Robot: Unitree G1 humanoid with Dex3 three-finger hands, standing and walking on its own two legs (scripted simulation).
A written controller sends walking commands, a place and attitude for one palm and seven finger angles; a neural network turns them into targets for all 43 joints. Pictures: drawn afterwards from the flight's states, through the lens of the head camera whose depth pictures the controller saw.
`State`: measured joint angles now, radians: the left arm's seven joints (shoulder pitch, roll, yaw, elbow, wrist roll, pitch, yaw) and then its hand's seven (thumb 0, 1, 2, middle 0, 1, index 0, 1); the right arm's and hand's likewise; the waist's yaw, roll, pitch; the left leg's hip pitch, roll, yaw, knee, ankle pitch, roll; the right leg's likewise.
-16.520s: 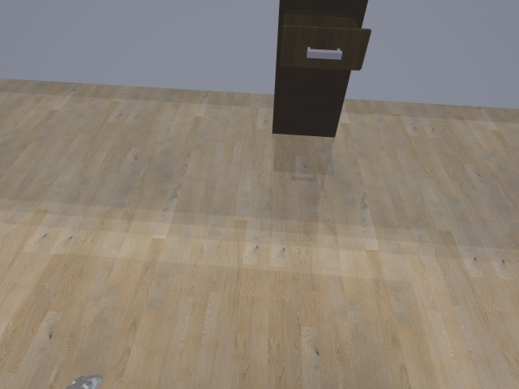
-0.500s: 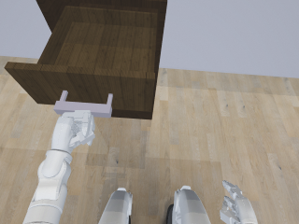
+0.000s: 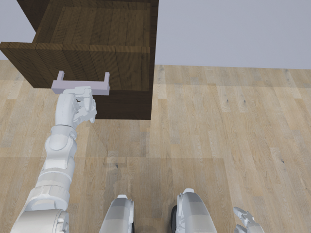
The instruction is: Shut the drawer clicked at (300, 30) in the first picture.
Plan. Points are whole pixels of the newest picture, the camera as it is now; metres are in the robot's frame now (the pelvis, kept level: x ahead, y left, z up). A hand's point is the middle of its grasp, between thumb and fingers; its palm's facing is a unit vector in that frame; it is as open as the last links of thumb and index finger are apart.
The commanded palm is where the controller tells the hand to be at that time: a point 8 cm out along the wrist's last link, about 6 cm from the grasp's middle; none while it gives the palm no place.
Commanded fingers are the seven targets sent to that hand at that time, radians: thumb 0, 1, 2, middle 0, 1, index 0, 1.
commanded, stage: push the drawer shut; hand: left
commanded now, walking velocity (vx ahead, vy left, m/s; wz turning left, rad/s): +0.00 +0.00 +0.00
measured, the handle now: (83, 81) +0.50 +0.20 +0.03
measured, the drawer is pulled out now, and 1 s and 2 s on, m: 0.19 0.07 0.00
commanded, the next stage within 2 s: pull the fist back off the drawer in 1.94 s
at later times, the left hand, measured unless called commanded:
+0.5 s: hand (98, 89) +0.48 +0.16 +0.02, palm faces -0.02 -1.00 -0.07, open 3.3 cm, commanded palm +0.47 +0.19 +0.03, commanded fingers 0.00 0.90 0.90 -1.40 -1.60 -1.40 -1.60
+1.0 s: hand (99, 71) +0.54 +0.16 +0.03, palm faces -0.03 -1.00 -0.06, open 3.3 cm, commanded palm +0.54 +0.19 +0.03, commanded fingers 0.00 0.90 0.90 -1.40 -1.60 -1.40 -1.60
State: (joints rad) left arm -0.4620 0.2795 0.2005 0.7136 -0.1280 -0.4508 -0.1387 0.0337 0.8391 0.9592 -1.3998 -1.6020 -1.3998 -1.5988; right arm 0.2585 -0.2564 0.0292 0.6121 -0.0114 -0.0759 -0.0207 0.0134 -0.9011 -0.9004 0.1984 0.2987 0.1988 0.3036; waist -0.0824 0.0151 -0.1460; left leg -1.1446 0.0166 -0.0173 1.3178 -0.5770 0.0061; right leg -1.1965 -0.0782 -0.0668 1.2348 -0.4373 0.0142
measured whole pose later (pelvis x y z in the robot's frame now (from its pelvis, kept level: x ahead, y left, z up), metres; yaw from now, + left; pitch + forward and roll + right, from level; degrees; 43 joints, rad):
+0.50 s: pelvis +0.00 -0.01 +0.00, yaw +0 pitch +26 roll -2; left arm -0.73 0.37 0.30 1.01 -0.09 -0.52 -0.18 0.04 0.86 0.98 -1.40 -1.60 -1.40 -1.60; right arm 0.26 -0.26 0.03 0.62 -0.03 -0.02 -0.01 0.01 -0.90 -0.90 0.20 0.30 0.20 0.30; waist -0.12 0.02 -0.13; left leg -1.20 0.03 -0.03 1.33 -0.58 -0.01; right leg -1.25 -0.07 -0.07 1.25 -0.44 0.00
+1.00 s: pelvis +0.00 +0.00 -0.02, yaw -2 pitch +29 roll -3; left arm -0.96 0.51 0.39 1.18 -0.03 -0.46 -0.20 0.06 0.83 0.95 -1.40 -1.60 -1.40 -1.60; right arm 0.32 -0.27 0.06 0.63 -0.05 0.02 0.01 0.01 -0.90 -0.90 0.20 0.30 0.20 0.30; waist -0.20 0.03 -0.12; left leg -1.30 0.04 -0.04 1.38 -0.58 0.00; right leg -1.34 -0.05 -0.08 1.26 -0.42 0.01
